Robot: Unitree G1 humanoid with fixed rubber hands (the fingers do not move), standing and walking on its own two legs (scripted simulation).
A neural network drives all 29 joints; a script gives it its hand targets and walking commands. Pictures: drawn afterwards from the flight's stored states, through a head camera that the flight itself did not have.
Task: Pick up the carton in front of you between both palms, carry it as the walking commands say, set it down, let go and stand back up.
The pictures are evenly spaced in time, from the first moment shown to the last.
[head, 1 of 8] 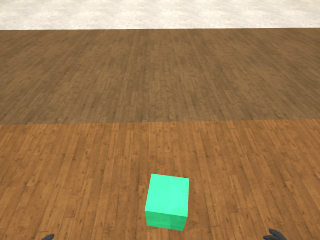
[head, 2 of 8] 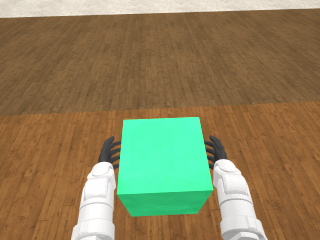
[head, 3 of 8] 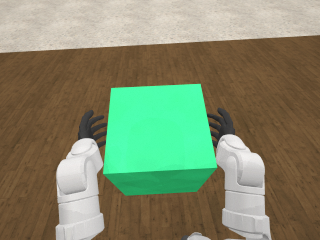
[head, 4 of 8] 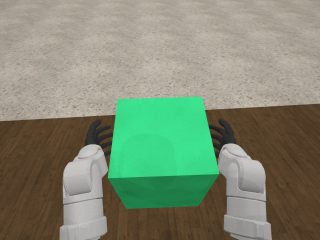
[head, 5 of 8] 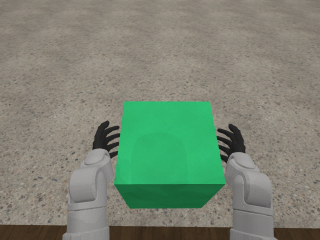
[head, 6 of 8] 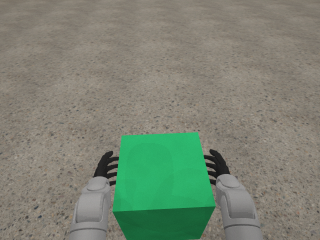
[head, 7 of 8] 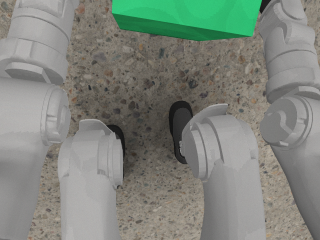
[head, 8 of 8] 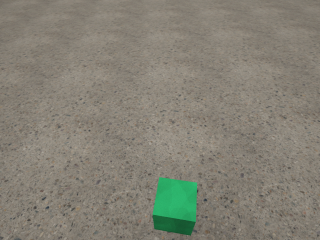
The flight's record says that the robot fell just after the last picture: no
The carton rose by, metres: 0.68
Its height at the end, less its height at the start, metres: -0.37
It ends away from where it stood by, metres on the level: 5.15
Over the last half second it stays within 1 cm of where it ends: yes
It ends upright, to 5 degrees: yes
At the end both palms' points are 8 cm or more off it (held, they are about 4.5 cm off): yes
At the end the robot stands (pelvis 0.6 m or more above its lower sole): yes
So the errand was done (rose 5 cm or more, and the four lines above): yes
